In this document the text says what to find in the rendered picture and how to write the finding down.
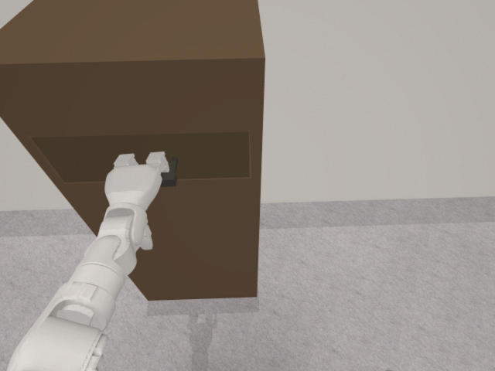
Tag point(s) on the robot left hand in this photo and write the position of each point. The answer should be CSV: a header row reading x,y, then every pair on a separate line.
x,y
137,184

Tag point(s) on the cabinet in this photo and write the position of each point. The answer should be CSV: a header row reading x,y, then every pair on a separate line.
x,y
123,66

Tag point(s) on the left robot upper arm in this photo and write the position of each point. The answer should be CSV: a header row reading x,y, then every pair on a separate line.
x,y
63,345

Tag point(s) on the left robot forearm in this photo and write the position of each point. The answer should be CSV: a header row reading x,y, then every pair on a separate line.
x,y
89,296

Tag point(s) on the drawer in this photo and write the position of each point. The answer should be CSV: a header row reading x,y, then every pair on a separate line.
x,y
201,154

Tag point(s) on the handle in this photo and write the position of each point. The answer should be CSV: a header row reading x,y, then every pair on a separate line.
x,y
169,179

